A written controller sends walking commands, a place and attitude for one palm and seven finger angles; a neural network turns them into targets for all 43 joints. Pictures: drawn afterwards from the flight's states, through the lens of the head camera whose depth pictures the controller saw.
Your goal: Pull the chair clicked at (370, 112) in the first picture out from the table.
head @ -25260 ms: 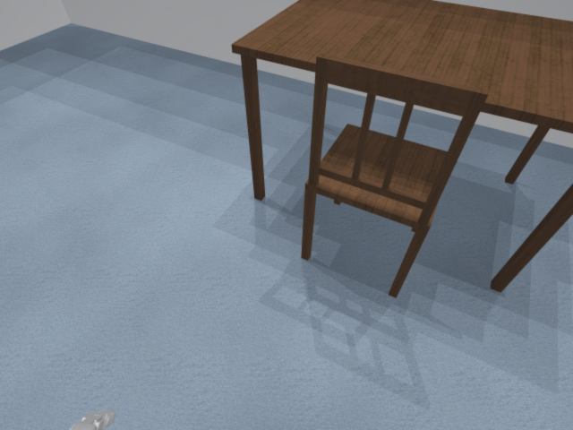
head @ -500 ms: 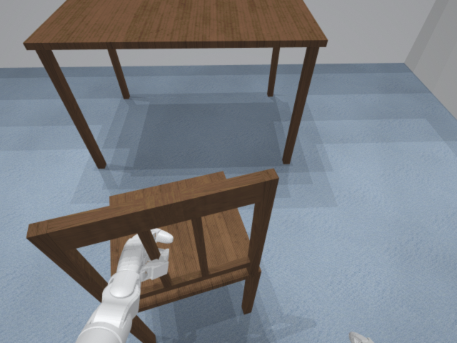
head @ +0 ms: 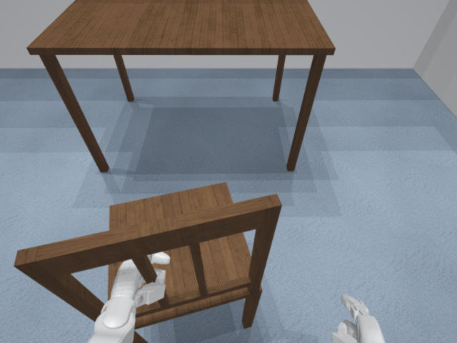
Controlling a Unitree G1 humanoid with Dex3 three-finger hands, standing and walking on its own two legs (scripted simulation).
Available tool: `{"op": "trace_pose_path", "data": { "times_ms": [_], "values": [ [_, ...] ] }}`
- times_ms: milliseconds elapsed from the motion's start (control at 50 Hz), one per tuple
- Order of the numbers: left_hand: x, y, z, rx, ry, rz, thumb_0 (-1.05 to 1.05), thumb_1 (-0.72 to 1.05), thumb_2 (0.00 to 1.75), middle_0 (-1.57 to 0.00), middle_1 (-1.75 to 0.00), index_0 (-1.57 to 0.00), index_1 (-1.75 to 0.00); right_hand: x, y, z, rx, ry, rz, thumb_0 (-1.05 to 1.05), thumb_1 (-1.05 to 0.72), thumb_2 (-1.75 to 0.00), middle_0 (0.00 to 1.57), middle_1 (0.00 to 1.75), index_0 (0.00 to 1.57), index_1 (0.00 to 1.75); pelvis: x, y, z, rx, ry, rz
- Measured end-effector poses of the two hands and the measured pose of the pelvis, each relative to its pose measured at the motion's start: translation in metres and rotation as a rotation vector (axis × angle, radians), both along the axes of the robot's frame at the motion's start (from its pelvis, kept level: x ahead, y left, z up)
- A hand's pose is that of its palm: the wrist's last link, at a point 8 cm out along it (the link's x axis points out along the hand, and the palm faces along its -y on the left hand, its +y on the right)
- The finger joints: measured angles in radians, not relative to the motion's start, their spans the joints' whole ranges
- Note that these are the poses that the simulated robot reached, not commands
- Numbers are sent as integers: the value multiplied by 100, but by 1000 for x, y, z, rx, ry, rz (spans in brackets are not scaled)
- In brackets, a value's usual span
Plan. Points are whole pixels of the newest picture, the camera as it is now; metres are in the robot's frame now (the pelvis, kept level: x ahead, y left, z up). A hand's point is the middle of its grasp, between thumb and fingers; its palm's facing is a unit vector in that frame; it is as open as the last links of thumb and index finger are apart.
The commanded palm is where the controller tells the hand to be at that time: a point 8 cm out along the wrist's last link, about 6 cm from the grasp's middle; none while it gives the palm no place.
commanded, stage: stop walking, hand still on the chair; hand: left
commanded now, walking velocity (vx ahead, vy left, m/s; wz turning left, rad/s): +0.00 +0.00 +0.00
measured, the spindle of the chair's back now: (153, 281) +0.25 +0.18 -0.11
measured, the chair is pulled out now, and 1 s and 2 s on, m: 0.67 0.67 0.67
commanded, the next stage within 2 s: open the thumb and straighten the fingers in 0.12 s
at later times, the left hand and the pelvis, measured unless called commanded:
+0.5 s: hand (156, 280) +0.24 +0.16 -0.06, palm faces +0.06 -0.98 -0.18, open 8.9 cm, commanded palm +0.21 +0.21 -0.04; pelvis +0.01 +0.00 -0.02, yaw +1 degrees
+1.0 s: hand (151, 284) +0.23 +0.17 -0.06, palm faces +0.08 -0.98 -0.20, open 17.2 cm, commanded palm +0.21 +0.21 -0.04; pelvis +0.02 +0.00 -0.04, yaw +3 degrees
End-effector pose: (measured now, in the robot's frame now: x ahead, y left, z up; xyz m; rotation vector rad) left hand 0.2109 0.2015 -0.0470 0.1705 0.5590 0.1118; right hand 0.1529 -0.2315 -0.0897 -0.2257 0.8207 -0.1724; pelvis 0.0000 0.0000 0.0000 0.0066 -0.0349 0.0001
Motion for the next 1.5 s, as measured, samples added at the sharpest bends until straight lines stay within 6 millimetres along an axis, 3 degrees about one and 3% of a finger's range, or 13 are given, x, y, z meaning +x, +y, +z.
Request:
{"op": "trace_pose_path", "data": {
  "times_ms": [120,340,420,560,640,740,900,1020,1160,1500],
  "values": [
    [0,-1,0,-3,6,14,4,68,82,-23,-119,-50,-145,4,-8,4,-14,0,-6,1,-90,-90,20,30,20,30,2,-3,1,-3,2,3],
    [2,3,1,-25,-1,18,4,63,79,-26,-124,-50,-145,-8,-12,-3,33,12,-20,1,-90,-90,20,30,20,30,3,-6,-6,-4,55,25],
    [6,5,4,-15,-24,-8,2,44,68,-32,-129,-50,-145,-8,-16,-8,30,-25,-9,1,-90,-90,20,30,20,30,4,-6,-15,-8,89,26],
    [9,10,5,-7,-10,1,1,-12,40,-37,-127,-46,-135,3,-18,-17,13,-74,10,1,-90,-90,20,30,20,30,9,-2,-26,-10,135,28],
    [6,12,4,-2,4,12,0,-33,30,-35,-113,-40,-118,13,-14,-21,14,-101,28,1,-90,-90,20,30,20,29,13,-1,-31,-11,154,33],
    [3,8,4,-4,11,13,-1,-46,23,-28,-86,-30,-88,26,-7,-24,20,-130,55,1,-90,-90,20,30,20,30,17,0,-36,-12,169,42],
    [1,12,3,4,15,26,-1,-52,20,-12,-34,-12,-35,39,0,-26,23,-153,78,1,-90,-90,20,30,20,30,22,-2,-41,-15,180,51],
    [0,15,4,3,19,26,-1,-53,20,-4,-12,-4,-12,41,-1,-26,13,-157,79,1,-90,-90,20,30,20,30,23,-3,-43,-19,183,56],
    [-6,17,4,-2,25,29,-2,-54,20,-1,-3,-1,-3,36,-7,-26,-1,-148,57,1,-90,-90,20,30,20,30,24,-3,-44,-21,187,54],
    [-56,12,3,-3,54,51,-2,-54,20,-1,0,-1,0,43,5,-26,8,-196,57,1,-90,-90,20,30,20,30,21,-1,-50,-29,192,63]
  ]
}}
